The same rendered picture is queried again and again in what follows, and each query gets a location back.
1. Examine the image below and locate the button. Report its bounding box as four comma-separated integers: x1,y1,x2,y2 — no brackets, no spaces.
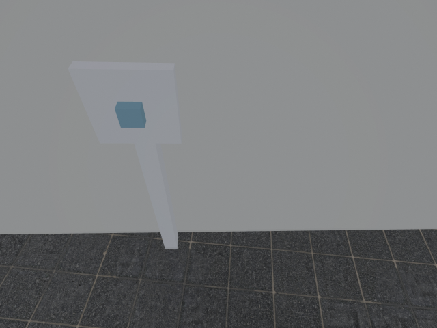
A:
115,102,146,128

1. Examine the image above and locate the panel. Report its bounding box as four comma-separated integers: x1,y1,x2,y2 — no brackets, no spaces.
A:
68,61,182,249

